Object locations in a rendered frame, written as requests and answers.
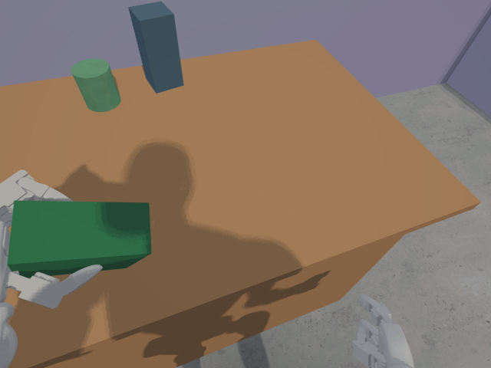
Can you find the sponge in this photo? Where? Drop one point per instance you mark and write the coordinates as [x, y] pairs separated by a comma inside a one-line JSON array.
[[55, 238]]

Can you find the left robot forearm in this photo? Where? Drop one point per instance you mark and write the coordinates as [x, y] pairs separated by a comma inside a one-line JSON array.
[[8, 337]]

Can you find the table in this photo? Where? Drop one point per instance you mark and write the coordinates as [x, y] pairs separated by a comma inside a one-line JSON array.
[[275, 181]]

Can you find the robot right hand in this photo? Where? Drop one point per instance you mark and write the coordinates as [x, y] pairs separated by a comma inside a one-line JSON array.
[[388, 345]]

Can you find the robot left hand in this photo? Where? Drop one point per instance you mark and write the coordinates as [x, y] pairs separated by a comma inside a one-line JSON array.
[[41, 288]]

